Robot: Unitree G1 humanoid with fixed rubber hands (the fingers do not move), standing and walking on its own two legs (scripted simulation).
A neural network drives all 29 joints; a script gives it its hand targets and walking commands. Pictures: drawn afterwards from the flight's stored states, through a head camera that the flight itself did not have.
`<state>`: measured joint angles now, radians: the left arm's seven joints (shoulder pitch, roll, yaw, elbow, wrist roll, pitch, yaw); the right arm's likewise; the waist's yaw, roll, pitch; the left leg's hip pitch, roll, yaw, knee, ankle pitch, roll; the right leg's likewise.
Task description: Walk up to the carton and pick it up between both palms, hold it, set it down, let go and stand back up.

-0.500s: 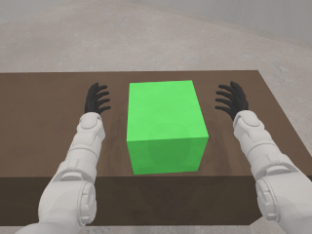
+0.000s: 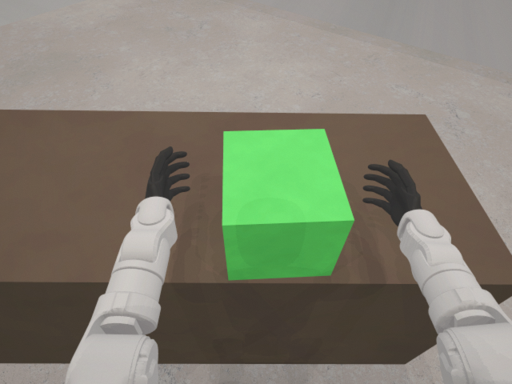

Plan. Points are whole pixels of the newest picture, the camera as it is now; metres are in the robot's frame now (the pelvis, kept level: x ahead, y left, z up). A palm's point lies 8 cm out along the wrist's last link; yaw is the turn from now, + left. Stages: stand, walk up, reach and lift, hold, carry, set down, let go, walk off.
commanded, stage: set down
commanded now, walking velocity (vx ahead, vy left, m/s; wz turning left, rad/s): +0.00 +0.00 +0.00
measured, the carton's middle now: (277, 203) +0.46 -0.02 -0.02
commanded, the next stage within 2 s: none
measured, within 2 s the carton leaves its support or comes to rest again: neither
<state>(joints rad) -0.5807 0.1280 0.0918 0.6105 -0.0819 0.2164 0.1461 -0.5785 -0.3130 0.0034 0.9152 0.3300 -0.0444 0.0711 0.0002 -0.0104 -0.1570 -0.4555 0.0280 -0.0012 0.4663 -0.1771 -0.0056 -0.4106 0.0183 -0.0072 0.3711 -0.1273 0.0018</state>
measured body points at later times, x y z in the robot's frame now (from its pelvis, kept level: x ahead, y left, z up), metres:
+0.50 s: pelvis +0.00 +0.00 +0.00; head +0.01 +0.02 +0.45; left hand +0.34 +0.18 +0.04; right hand +0.32 -0.24 +0.03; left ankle +0.03 +0.11 -0.74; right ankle +0.03 -0.13 -0.74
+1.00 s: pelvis +0.02 +0.00 +0.00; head +0.01 +0.02 +0.45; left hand +0.31 +0.19 +0.01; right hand +0.28 -0.25 +0.00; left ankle +0.03 +0.11 -0.74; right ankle +0.03 -0.13 -0.74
